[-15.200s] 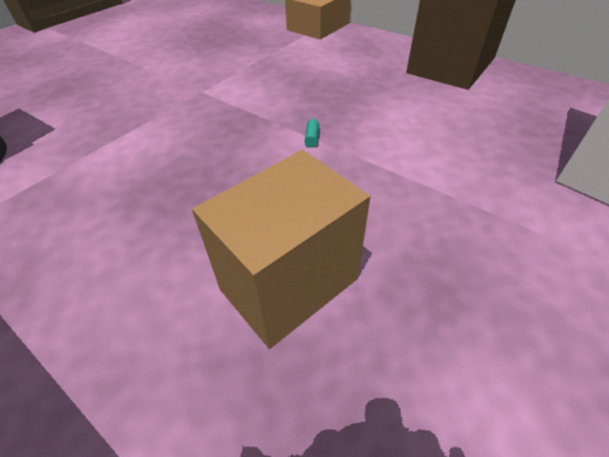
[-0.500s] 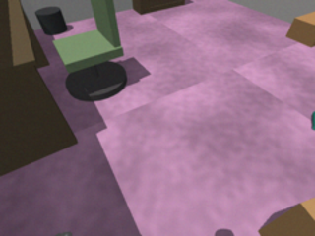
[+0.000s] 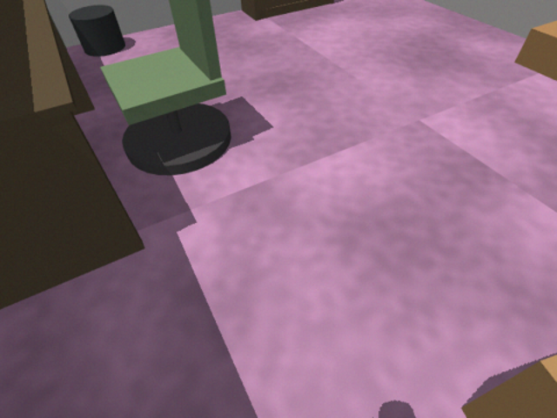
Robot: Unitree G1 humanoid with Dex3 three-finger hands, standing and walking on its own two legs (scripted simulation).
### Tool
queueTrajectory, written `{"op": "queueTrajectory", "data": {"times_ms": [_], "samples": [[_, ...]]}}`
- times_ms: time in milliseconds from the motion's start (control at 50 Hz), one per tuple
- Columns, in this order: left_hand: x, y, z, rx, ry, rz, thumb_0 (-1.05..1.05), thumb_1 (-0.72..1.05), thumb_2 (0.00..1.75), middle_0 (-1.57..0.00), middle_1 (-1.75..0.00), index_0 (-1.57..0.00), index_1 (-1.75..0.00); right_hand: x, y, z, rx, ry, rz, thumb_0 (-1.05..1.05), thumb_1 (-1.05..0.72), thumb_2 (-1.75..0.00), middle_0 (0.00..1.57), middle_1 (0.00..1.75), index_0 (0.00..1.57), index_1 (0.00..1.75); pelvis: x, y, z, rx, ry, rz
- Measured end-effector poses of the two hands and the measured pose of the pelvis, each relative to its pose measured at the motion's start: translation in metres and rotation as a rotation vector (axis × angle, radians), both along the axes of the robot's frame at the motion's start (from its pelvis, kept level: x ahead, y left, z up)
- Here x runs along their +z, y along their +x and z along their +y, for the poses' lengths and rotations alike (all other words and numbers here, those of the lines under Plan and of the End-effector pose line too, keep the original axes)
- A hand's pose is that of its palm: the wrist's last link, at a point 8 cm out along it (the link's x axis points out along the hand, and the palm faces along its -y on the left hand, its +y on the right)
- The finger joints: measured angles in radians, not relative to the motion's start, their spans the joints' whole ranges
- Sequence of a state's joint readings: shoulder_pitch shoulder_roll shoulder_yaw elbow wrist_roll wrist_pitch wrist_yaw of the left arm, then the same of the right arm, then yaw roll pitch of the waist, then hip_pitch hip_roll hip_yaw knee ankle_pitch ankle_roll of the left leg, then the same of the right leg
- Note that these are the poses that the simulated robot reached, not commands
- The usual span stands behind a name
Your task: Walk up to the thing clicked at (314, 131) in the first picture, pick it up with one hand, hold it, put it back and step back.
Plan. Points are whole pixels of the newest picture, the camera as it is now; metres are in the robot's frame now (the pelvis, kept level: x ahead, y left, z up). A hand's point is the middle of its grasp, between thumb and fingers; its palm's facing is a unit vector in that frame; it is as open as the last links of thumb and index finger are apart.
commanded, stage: stand
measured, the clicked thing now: out of the picture +1.12 -1.31 -0.75
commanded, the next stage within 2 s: none
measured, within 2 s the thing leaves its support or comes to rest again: neither
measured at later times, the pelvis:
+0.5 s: pelvis +0.00 +0.00 +0.00, yaw +0 degrees
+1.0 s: pelvis +0.01 +0.00 +0.00, yaw +0 degrees
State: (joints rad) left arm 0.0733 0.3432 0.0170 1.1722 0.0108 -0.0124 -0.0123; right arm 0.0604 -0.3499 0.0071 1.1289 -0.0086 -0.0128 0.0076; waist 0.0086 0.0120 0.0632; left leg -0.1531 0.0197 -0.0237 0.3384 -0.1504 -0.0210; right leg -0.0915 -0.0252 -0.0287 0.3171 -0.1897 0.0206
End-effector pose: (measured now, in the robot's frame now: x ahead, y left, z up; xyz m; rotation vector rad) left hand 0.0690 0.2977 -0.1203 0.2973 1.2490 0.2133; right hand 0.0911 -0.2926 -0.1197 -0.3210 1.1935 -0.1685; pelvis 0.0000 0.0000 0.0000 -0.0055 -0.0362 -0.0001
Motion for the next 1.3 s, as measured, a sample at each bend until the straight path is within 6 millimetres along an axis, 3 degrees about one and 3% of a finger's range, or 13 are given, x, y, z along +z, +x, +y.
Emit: {"op": "queueTrajectory", "data": {"times_ms": [620, 1300], "samples": [[0.001, -0.009, 0.001, -0.015, 0.005, 0.006, 0.01, 0.9, 0.9, -0.21, -0.3, -0.2, -0.3, -0.003, -0.029, -0.005, -0.034, -0.003, 0.059, 0.01, -0.91, -0.89, 0.2, 0.3, 0.21, 0.3, 0.0, -0.002, 0.001, 0.006, 0.004, 0.004], [0.002, 0.007, 0.001, -0.012, 0.01, -0.011, 0.01, 0.9, 0.9, -0.21, -0.3, -0.2, -0.3, 0.0, -0.002, -0.003, -0.013, -0.006, 0.024, 0.01, -0.91, -0.89, 0.2, 0.3, 0.21, 0.3, 0.001, 0.01, 0.0, 0.005, 0.003, 0.004]]}}
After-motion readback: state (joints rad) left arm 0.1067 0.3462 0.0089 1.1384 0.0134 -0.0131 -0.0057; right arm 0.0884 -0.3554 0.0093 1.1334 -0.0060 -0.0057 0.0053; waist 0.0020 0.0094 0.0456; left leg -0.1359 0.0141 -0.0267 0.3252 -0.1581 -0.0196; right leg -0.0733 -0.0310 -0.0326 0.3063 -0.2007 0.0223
